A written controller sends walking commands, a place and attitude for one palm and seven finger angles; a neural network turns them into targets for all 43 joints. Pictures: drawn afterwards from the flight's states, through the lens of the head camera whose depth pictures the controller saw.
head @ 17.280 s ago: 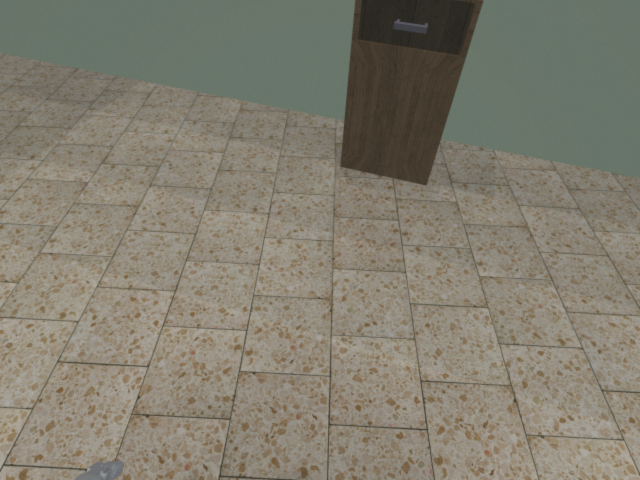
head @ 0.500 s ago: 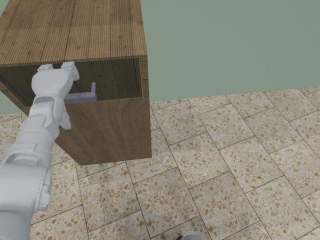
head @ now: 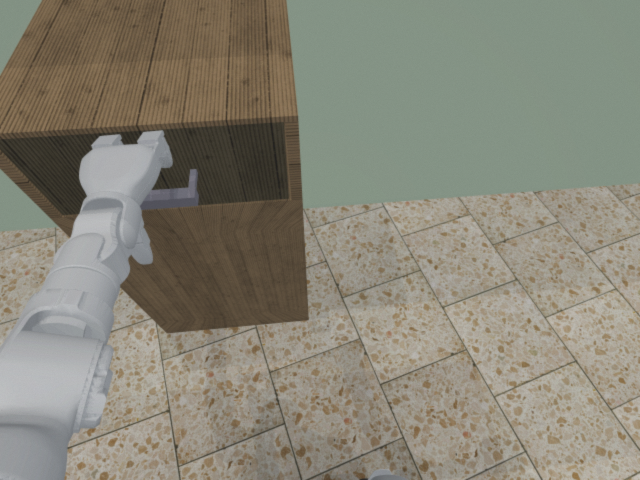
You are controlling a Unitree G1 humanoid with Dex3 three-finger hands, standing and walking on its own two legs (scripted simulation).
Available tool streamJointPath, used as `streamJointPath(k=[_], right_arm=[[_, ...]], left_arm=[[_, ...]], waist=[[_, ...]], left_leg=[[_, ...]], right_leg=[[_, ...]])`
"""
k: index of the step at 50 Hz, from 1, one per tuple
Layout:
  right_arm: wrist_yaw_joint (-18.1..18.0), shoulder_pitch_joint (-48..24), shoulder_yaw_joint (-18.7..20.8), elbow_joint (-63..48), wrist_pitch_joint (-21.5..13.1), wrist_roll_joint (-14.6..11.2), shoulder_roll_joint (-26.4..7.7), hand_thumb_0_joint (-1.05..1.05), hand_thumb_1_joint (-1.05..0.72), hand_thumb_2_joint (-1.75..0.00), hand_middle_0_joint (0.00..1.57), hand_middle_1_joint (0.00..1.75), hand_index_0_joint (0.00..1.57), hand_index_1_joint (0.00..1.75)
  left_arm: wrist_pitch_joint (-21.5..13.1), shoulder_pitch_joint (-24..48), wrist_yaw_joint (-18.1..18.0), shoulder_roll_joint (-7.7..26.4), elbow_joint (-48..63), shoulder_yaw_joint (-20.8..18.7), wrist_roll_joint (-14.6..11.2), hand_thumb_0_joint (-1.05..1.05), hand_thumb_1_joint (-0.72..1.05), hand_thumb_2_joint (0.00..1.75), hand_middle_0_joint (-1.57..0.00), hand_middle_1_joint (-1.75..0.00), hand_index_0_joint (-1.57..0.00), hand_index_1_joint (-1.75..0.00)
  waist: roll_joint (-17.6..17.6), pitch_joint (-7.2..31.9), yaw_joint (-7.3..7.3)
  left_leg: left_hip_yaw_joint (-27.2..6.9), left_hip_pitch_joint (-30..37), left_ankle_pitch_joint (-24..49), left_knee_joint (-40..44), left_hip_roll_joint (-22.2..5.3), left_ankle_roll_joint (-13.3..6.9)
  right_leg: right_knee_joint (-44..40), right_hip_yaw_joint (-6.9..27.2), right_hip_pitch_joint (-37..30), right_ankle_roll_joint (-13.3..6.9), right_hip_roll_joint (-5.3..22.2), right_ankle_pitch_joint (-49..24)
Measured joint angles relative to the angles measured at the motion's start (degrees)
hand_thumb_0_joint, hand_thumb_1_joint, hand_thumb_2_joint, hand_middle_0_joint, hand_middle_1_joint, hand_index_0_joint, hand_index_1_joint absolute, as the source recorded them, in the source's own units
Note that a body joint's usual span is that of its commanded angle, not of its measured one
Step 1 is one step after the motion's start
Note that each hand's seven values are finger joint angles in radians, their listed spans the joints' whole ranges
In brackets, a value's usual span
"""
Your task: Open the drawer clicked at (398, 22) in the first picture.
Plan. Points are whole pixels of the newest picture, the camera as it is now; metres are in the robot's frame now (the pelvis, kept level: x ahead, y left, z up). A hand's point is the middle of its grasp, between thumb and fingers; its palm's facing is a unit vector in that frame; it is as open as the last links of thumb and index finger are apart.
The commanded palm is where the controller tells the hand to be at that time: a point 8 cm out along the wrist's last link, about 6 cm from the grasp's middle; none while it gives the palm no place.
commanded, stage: re-aim the fingers above the handle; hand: left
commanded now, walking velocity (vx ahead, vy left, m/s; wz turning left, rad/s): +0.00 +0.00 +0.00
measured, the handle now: (158, 188) +0.54 +0.24 -0.02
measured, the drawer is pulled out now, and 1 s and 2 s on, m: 0.00 0.00 0.00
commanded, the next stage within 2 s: lower the fingers behind the handle in 0.20 s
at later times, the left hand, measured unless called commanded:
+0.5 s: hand (137, 208) +0.47 +0.23 +0.04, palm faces -0.07 -0.02 -1.00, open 13.8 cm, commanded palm +0.45 +0.23 +0.08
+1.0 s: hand (145, 218) +0.47 +0.24 +0.00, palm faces -0.06 -0.02 -1.00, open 13.8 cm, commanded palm +0.46 +0.24 +0.05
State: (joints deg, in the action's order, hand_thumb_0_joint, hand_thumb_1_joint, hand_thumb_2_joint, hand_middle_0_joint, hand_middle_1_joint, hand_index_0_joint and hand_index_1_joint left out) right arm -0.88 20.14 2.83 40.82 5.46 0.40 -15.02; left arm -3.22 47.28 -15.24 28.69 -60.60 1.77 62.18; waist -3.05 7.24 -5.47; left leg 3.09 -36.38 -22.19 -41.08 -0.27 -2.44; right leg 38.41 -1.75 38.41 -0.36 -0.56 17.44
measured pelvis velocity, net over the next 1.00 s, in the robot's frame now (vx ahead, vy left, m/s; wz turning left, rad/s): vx -0.01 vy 0.01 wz -0.01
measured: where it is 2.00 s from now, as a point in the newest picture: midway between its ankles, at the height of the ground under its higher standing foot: outside the picture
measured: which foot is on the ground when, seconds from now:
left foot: down 0.00-1.00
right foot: down 0.00-1.00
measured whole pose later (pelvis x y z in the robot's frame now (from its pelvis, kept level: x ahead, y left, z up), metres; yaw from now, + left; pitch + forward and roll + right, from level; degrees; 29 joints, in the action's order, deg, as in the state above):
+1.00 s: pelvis -0.01 +0.01 -0.02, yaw -1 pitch +21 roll -2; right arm -0.4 21.0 2.6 42.5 4.3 1.8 -15.0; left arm -5.4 48.0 -20.1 30.1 -64.7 -0.8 63.9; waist -2.7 8.2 -7.2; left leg 3.3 -45.1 -24.0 -48.1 -0.5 -3.0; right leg 44.6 -1.5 46.9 0.0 -0.6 18.7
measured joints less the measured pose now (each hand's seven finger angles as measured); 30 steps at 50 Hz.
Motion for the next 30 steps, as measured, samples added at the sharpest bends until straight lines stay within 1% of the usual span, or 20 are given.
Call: streamJointPath(k=[3,6,11,13,16,19,22,27,30], right_arm=[[-0.2,0.0,0.1,0.1,-0.2,0.0,0.0,0.00,-0.91,-0.90,0.20,0.30,0.20,0.29],[-0.2,-0.3,0.0,0.3,-0.3,0.2,-0.1,0.00,-0.91,-0.90,0.20,0.30,0.20,0.29],[-0.1,-0.6,0.1,0.6,-0.3,0.3,-0.3,0.00,-0.91,-0.90,0.20,0.30,0.20,0.29],[-0.1,-0.6,0.1,0.6,-0.2,0.2,-0.4,0.00,-0.91,-0.90,0.20,0.30,0.20,0.29],[-0.3,-0.4,0.1,0.5,-0.3,-0.1,-0.4,0.00,-0.91,-0.90,0.20,0.30,0.20,0.29],[-0.6,-0.2,0.1,0.6,-0.5,-0.2,-0.4,0.00,-0.91,-0.90,0.20,0.30,0.20,0.29],[-0.7,0.0,0.0,0.6,-0.6,-0.1,-0.5,0.00,-0.91,-0.90,0.20,0.30,0.20,0.29],[-0.4,0.1,0.4,0.8,-0.8,0.4,-0.5,0.00,-0.91,-0.90,0.20,0.30,0.20,0.29],[0.0,0.0,0.6,1.1,-0.9,0.7,-0.5,0.00,-0.91,-0.90,0.20,0.30,0.20,0.29]], left_arm=[[-1.0,-0.3,-0.2,-0.2,0.5,0.3,0.2,0.00,-0.49,0.30,-0.32,-1.20,-0.32,-1.20],[-1.7,-0.4,-1.1,-0.2,0.8,-0.5,0.6,0.00,-0.49,0.30,-0.32,-1.20,-0.32,-1.20],[-0.7,-0.5,-2.1,0.6,0.2,-1.8,0.7,0.00,-0.49,0.30,-0.32,-1.20,-0.32,-1.20],[-0.1,-0.5,-1.8,1.0,-0.3,-1.7,0.4,0.00,-0.49,0.30,-0.32,-1.20,-0.32,-1.20],[0.0,-0.6,-0.8,1.3,-0.6,-1.5,0.1,0.00,-0.49,0.30,-0.32,-1.20,-0.32,-1.20],[-1.0,-0.6,0.1,1.6,-0.8,-0.9,-0.1,0.00,-0.49,0.30,-0.32,-1.20,-0.32,-1.20],[-2.6,-0.9,0.3,1.7,-0.6,-1.2,0.0,0.00,-0.49,0.30,-0.32,-1.20,-0.32,-1.20],[-4.2,-1.7,-1.6,1.4,-0.1,-1.7,0.7,0.00,-0.49,0.30,-0.32,-1.20,-0.32,-1.20],[-3.9,-1.8,-3.2,0.9,-0.4,-1.7,1.2,0.00,-0.49,0.30,-0.32,-1.20,-0.32,-1.20]], waist=[[0.1,-0.2,0.10],[0.3,-0.2,0.01],[0.2,0.0,-0.18],[0.1,0.0,-0.18],[0.1,-0.3,-0.11],[0.2,-0.4,-0.10],[0.4,-0.4,-0.08],[0.6,0.1,-0.09],[0.5,0.4,-0.14]], left_leg=[[-0.2,0.0,0.1,0.0,0.0,0.2],[-0.3,-0.2,0.1,-0.1,0.0,0.3],[0.0,-0.3,0.2,-0.1,-0.2,0.4],[0.0,-0.1,0.3,0.2,-0.3,0.5],[0.0,0.3,0.5,0.6,-0.3,0.5],[-0.2,0.5,0.7,0.7,-0.2,0.5],[-0.3,0.0,0.6,0.4,-0.2,0.5],[-0.2,-1.7,0.1,-1.0,-0.2,0.4],[-0.2,-2.9,-0.2,-2.1,-0.2,0.3]], right_leg=[[0.1,-0.2,0.0,-0.2,0.0,0.1],[0.4,-0.3,0.3,-0.3,0.0,0.1],[0.5,0.0,0.6,-0.5,-0.2,0.1],[0.3,0.0,0.4,-0.5,-0.3,-0.1],[-0.1,0.0,-0.1,-0.5,-0.3,-0.3],[-0.3,-0.2,-0.3,-0.6,-0.3,-0.4],[0.0,-0.2,0.2,-0.6,-0.2,-0.3],[1.3,-0.2,1.9,-0.5,-0.2,0.1],[2.2,-0.2,3.0,-0.4,-0.1,0.3]])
